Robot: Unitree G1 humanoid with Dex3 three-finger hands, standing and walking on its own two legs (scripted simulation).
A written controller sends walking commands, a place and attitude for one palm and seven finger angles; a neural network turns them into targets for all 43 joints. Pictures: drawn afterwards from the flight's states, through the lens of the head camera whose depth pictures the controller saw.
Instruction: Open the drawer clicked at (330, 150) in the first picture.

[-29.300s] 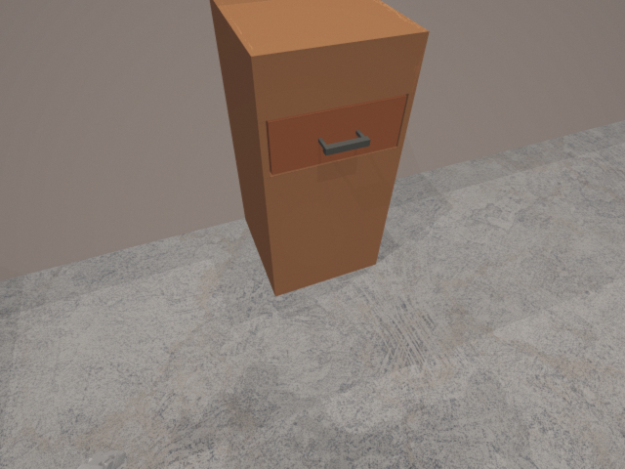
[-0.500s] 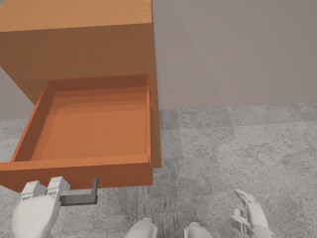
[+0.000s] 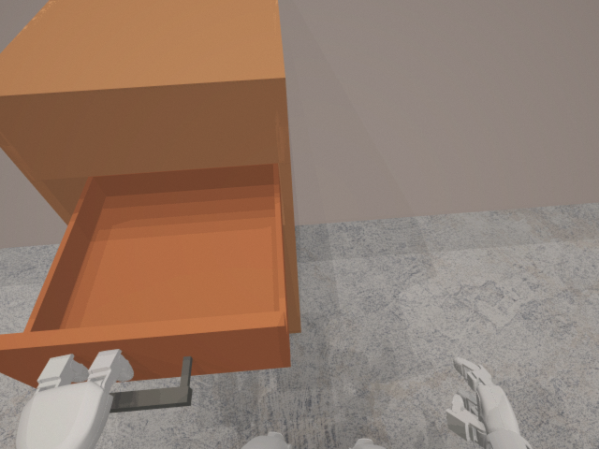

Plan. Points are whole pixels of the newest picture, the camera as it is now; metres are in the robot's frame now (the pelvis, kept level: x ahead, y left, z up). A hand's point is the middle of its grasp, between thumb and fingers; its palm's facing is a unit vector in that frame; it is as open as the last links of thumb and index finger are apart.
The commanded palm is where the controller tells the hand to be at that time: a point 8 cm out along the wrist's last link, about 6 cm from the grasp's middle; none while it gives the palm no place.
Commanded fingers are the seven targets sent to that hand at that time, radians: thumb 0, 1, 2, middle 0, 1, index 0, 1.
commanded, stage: lift the hand off the handle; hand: left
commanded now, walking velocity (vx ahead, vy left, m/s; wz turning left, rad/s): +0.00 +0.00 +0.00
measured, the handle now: (142, 384) +0.20 +0.24 -0.03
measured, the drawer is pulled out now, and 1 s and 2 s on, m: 0.29 0.29 0.29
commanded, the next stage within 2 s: draw the hand back to the body in 1.70 s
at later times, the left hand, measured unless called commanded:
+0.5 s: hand (77, 418) +0.15 +0.28 +0.01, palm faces -0.05 -0.07 -1.00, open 13.1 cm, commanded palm +0.14 +0.28 +0.09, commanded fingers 0.00 -0.50 0.30 -0.30 -1.20 -0.30 -1.20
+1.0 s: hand (51, 395) +0.16 +0.28 +0.07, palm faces +0.05 -0.07 -1.00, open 13.5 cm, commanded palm +0.13 +0.28 +0.12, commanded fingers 0.00 -0.50 0.30 -0.30 -1.20 -0.30 -1.20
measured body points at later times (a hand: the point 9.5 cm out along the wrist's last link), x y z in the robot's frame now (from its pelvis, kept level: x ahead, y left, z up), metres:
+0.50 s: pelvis +0.01 +0.01 +0.02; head +0.04 -0.01 +0.47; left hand +0.15 +0.28 +0.07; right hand +0.23 -0.21 -0.07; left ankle +0.00 +0.09 -0.67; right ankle +0.02 -0.09 -0.67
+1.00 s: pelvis +0.02 +0.01 +0.03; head +0.03 -0.02 +0.48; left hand +0.15 +0.28 +0.12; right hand +0.23 -0.21 -0.06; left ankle +0.00 +0.09 -0.67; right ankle +0.02 -0.09 -0.67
